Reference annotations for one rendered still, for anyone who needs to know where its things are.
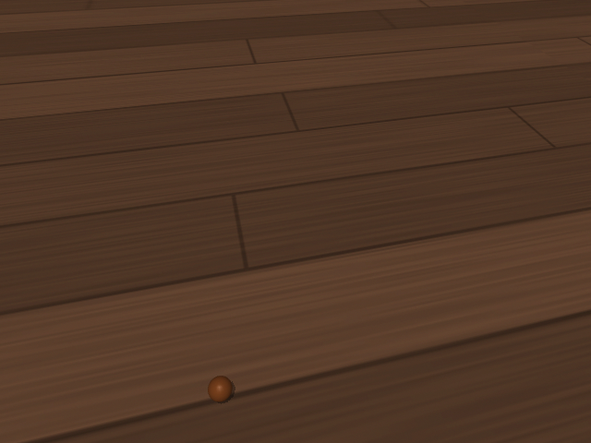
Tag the ball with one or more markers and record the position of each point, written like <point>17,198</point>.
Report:
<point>220,388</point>

